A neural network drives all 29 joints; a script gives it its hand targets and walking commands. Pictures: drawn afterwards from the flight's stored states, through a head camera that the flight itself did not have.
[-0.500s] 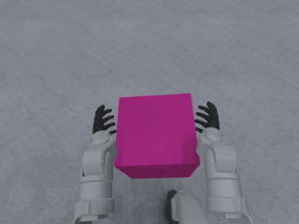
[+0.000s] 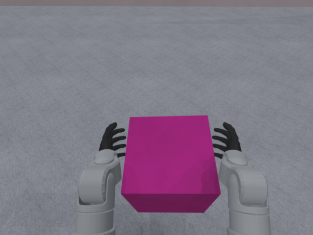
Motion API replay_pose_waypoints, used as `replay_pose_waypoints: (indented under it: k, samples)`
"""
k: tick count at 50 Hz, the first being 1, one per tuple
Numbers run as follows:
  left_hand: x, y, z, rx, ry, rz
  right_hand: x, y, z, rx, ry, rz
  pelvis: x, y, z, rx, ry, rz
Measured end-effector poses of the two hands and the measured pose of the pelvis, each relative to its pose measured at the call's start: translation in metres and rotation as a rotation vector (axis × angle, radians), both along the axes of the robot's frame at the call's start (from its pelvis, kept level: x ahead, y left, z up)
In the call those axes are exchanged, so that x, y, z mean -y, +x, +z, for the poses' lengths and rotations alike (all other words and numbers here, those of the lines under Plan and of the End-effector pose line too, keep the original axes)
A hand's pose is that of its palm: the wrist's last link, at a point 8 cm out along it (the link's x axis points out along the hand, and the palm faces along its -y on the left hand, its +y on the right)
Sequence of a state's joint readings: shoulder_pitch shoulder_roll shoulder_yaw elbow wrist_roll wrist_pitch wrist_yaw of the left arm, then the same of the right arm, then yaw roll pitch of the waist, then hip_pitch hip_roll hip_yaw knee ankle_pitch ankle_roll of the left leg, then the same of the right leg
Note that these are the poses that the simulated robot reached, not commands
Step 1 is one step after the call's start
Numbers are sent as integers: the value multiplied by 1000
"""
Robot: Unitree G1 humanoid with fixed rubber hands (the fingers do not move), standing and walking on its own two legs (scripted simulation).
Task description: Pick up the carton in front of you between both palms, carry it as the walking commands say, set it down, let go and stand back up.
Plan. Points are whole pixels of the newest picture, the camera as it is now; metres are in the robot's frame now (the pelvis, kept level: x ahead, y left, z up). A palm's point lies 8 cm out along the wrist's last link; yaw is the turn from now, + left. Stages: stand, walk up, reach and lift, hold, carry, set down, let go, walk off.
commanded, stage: carry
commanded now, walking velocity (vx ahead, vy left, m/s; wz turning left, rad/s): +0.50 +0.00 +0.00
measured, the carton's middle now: (169, 168) +0.31 -0.01 -0.02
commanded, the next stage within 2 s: none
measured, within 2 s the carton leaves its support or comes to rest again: neither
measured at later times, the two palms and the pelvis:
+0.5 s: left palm (131, 87) +0.55 +0.11 +0.10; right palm (215, 89) +0.55 -0.17 +0.09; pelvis +0.31 -0.02 -0.01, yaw +0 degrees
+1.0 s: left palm (131, 46) +0.85 +0.15 +0.10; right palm (195, 44) +0.85 -0.14 +0.11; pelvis +0.60 +0.01 -0.01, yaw -1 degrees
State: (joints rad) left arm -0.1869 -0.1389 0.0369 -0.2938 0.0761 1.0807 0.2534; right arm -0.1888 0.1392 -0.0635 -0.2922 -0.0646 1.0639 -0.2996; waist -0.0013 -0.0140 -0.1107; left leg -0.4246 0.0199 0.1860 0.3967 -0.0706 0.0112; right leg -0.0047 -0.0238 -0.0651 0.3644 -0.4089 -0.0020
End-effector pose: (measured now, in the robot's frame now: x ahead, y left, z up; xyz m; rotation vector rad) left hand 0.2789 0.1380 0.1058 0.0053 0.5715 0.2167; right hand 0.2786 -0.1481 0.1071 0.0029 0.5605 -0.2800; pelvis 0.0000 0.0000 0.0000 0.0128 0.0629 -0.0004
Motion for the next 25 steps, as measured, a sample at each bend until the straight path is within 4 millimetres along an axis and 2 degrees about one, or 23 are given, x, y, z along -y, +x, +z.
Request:
replay_pose_waypoints:
  k: [2, 6, 11, 16, 19, 22, 25]
  samples:
    - [-4, 20, -8, -8, -26, -20, -8, 16, -5, -21, -3, 21, -7, 26, -5, 3, 12, -15]
    - [-9, 48, -12, -96, -14, -46, -14, 38, -12, -123, -1, 15, -16, 67, 5, 2, -12, -33]
    - [-11, 93, -4, -121, -15, -62, -15, 78, -3, -150, -7, 5, -19, 118, 18, 2, -34, -28]
    - [-8, 147, 8, -66, -14, -44, -11, 138, 10, -96, -12, 22, -12, 176, 18, 4, -34, -21]
    - [-1, 184, 10, -42, -7, -30, -5, 179, 10, -72, -8, 35, -3, 217, 13, 6, -28, -19]
    - [10, 225, 5, -36, 6, -20, 7, 222, 1, -66, 2, 43, 10, 262, 3, 13, -20, -9]
    - [23, 269, -8, -43, 25, -12, 20, 269, -16, -68, 20, 50, 24, 305, -13, 22, -30, 10]
